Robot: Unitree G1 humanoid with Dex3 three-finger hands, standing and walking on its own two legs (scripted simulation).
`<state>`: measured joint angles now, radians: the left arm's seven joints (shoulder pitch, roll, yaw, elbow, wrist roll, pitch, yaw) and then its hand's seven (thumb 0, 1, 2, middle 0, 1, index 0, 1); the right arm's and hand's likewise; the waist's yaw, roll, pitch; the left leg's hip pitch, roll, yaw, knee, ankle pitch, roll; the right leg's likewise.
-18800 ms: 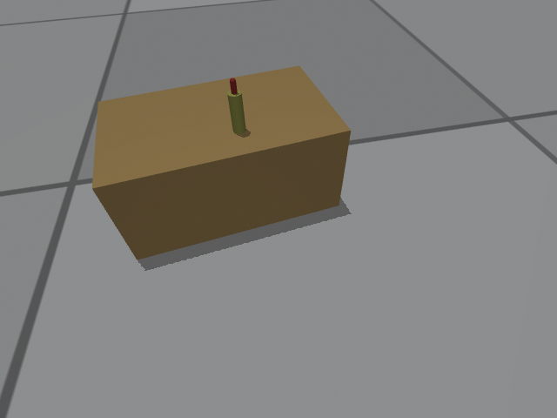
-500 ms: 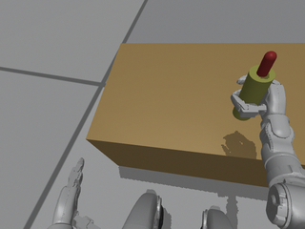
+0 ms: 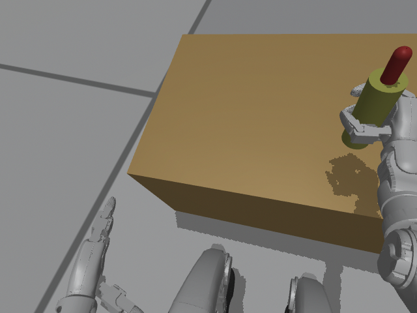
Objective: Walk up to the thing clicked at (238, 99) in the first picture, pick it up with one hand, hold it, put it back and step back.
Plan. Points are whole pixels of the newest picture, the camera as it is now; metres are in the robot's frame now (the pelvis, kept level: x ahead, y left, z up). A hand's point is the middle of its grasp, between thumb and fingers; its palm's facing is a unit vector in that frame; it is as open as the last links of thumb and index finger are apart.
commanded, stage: crouch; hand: right
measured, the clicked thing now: (375, 103) +0.51 -0.16 +0.04
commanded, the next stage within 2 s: lower in 0.22 s
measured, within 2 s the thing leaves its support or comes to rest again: rests again in 1.52 s
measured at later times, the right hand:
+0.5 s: hand (354, 117) +0.52 -0.14 -0.02, palm faces +0.02 +1.00 +0.02, open 7.2 cm
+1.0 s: hand (343, 129) +0.53 -0.14 -0.08, palm faces +0.02 +1.00 +0.01, open 7.2 cm
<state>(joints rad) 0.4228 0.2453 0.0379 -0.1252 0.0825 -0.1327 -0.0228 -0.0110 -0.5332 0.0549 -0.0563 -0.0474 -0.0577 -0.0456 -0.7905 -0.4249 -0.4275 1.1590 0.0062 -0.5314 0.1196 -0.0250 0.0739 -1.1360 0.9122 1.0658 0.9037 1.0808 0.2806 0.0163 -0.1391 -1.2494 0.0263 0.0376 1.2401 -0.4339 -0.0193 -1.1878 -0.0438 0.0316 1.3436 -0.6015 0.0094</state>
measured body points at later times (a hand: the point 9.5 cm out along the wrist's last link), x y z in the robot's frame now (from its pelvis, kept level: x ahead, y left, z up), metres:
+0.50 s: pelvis +0.00 +0.01 -0.02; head +0.17 -0.04 +0.40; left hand +0.16 +0.27 +0.03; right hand +0.51 -0.20 -0.02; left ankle +0.07 +0.14 -0.61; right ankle +0.01 -0.12 -0.61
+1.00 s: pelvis -0.02 +0.00 -0.06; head +0.17 -0.05 +0.34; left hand +0.15 +0.27 +0.03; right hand +0.52 -0.19 -0.07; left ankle +0.07 +0.14 -0.61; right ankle +0.01 -0.12 -0.61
